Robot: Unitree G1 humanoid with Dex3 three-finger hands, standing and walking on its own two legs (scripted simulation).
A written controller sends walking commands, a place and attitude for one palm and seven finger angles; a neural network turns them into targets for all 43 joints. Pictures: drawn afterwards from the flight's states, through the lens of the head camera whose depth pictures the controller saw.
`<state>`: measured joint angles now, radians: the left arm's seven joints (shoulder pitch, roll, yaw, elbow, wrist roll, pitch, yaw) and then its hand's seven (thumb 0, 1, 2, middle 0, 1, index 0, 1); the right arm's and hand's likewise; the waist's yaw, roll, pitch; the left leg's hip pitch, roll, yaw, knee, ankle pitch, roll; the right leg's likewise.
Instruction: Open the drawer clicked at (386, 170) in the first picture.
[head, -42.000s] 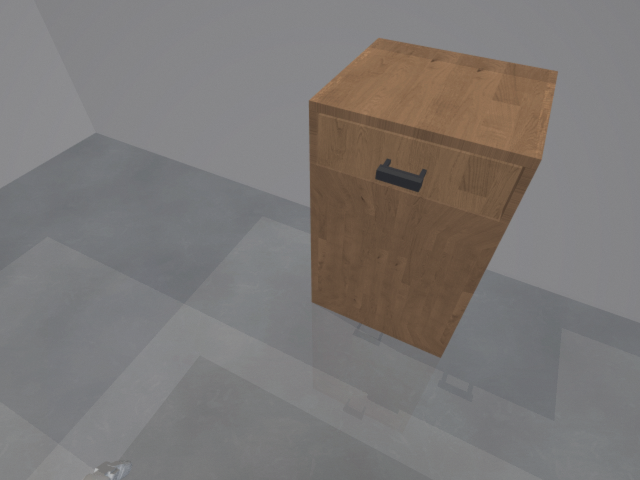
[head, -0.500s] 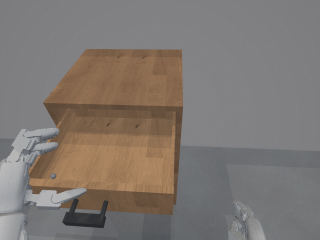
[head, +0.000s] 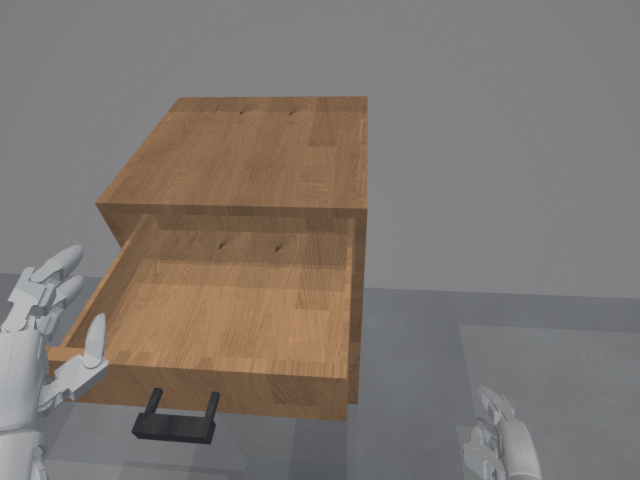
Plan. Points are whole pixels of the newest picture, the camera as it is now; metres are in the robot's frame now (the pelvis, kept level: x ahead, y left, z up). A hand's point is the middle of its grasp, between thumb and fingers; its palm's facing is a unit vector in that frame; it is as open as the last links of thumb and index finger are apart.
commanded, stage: draw the hand back to the body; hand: left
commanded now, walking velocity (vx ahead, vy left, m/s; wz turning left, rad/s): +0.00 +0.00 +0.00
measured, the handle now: (180, 412) +0.21 +0.23 -0.05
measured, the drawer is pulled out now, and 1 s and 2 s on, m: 0.30 0.30 0.30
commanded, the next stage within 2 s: step back with the hand held close in 0.14 s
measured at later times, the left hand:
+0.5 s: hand (90, 368) +0.18 +0.24 +0.14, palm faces +0.29 -0.82 -0.48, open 7.4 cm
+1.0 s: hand (39, 426) +0.12 +0.25 +0.15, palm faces +0.35 -0.84 -0.43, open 7.4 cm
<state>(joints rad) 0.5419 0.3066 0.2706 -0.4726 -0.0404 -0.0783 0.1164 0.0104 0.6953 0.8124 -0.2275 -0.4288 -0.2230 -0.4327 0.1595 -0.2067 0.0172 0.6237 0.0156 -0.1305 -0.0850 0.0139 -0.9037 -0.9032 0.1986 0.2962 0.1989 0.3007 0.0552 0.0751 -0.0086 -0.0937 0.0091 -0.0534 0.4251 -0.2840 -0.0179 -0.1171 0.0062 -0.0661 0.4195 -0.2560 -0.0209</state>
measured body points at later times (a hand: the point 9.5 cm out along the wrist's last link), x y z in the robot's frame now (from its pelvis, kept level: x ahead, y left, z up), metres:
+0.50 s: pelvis -0.02 +0.01 +0.00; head +0.01 +0.00 +0.45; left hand +0.15 +0.28 +0.17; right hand +0.17 -0.23 -0.09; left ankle -0.03 +0.13 -0.74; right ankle -0.01 -0.10 -0.74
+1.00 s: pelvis -0.07 +0.02 -0.01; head -0.04 +0.04 +0.44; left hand +0.10 +0.30 +0.17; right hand +0.13 -0.20 -0.08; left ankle -0.03 +0.13 -0.74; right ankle -0.01 -0.10 -0.74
